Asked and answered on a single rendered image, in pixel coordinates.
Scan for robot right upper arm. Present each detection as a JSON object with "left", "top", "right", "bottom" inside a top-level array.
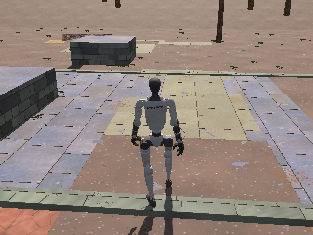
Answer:
[{"left": 166, "top": 98, "right": 177, "bottom": 126}]

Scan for robot left thigh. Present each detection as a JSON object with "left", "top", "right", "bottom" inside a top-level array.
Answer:
[{"left": 140, "top": 138, "right": 153, "bottom": 176}]

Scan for right robot forearm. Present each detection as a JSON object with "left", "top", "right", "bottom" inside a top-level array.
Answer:
[{"left": 173, "top": 119, "right": 183, "bottom": 143}]

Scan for robot right hand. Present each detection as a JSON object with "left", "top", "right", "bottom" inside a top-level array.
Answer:
[{"left": 173, "top": 142, "right": 184, "bottom": 156}]

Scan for robot left upper arm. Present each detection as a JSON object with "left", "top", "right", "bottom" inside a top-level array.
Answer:
[{"left": 134, "top": 99, "right": 145, "bottom": 126}]

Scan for robot left hand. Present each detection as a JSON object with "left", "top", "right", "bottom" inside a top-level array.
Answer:
[{"left": 131, "top": 136, "right": 142, "bottom": 146}]

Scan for robot torso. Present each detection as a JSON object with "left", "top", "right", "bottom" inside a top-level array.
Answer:
[{"left": 144, "top": 98, "right": 167, "bottom": 147}]

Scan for left robot forearm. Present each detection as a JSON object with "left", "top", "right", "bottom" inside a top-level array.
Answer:
[{"left": 131, "top": 119, "right": 139, "bottom": 138}]

